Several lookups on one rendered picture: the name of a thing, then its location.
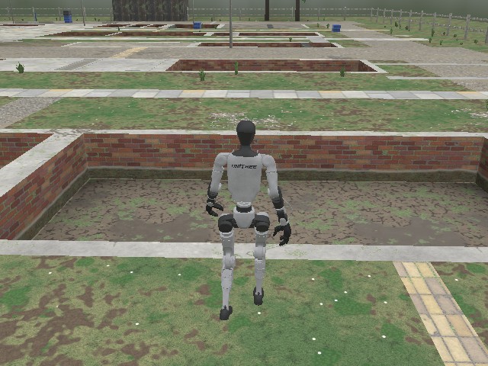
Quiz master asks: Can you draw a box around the robot right forearm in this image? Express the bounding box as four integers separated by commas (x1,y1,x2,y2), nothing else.
272,186,289,226

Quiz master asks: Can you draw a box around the robot left hand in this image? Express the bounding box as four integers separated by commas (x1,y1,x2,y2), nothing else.
206,203,223,217

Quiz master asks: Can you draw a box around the robot right upper arm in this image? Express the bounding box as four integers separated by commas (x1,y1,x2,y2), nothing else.
261,154,279,198

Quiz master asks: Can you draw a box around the right robot foot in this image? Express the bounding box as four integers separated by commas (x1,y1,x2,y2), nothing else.
253,287,264,306

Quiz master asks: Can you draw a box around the robot left forearm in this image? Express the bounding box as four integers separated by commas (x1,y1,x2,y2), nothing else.
207,182,218,207

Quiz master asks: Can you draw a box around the robot left upper arm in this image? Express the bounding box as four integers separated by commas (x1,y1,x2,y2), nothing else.
210,152,230,193

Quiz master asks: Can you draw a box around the robot right thigh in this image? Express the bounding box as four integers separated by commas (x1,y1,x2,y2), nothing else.
253,212,270,260

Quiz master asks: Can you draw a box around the robot right hand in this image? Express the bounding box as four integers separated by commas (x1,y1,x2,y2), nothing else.
273,223,291,246

